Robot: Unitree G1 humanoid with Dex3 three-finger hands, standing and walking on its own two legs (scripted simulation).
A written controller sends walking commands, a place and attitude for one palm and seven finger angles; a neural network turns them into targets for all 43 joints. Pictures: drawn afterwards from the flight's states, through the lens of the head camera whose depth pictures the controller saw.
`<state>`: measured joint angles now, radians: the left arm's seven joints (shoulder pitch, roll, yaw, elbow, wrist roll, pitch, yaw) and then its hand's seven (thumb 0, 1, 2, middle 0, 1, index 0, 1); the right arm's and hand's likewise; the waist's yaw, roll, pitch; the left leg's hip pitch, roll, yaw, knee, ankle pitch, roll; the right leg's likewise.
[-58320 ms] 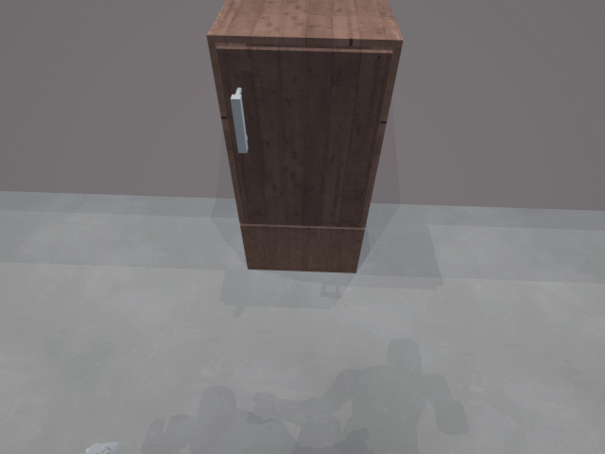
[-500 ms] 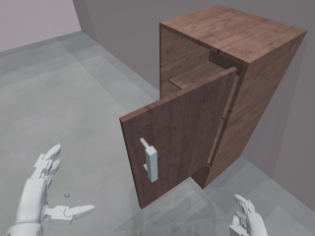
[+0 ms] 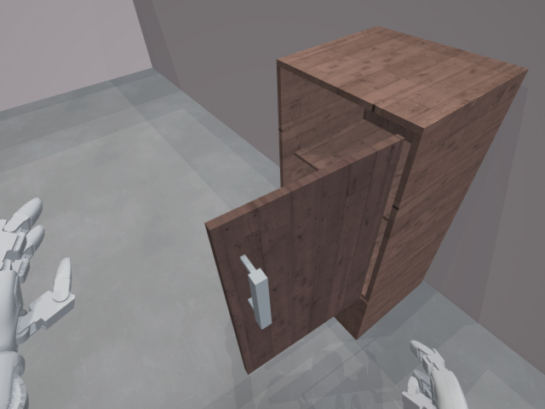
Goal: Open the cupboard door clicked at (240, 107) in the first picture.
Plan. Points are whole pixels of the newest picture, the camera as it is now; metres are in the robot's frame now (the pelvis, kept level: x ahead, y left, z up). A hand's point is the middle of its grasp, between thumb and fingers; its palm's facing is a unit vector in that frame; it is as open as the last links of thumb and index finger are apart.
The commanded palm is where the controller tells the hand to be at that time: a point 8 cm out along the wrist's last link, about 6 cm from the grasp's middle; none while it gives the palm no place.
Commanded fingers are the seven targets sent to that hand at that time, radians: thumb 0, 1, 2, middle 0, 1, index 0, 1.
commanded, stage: draw the hand back to the body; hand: left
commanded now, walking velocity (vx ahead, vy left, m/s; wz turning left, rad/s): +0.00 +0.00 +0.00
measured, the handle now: (254, 292) +0.33 +0.09 -0.05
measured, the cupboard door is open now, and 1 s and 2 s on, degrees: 86 86 86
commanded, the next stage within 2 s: step back with the hand held close in 0.32 s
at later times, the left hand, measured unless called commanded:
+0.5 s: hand (78, 297) +0.18 +0.24 +0.16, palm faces +0.45 -0.79 -0.42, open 7.4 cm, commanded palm +0.13 +0.28 +0.17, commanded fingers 0.00 0.90 0.90 -0.20 -0.30 -0.20 -0.30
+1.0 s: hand (34, 343) +0.13 +0.27 +0.15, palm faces +0.38 -0.77 -0.51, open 7.4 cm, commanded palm +0.07 +0.31 +0.17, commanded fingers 0.00 0.90 0.90 -0.20 -0.30 -0.20 -0.30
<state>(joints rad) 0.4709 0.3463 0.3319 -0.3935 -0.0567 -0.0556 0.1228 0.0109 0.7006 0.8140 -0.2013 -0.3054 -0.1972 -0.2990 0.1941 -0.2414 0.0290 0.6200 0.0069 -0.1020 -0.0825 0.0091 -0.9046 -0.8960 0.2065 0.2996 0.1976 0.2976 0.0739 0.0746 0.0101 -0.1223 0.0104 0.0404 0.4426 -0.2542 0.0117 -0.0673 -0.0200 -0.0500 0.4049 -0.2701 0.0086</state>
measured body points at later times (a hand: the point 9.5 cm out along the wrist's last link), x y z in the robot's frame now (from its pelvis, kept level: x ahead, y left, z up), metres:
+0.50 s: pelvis -0.01 -0.02 +0.00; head -0.02 -0.05 +0.45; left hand +0.15 +0.28 +0.18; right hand +0.18 -0.24 -0.09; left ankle +0.00 +0.11 -0.74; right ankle -0.03 -0.12 -0.74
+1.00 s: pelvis -0.07 +0.01 -0.01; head -0.05 +0.01 +0.44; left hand +0.11 +0.31 +0.18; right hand +0.11 -0.24 -0.08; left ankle +0.00 +0.11 -0.74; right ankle -0.03 -0.12 -0.74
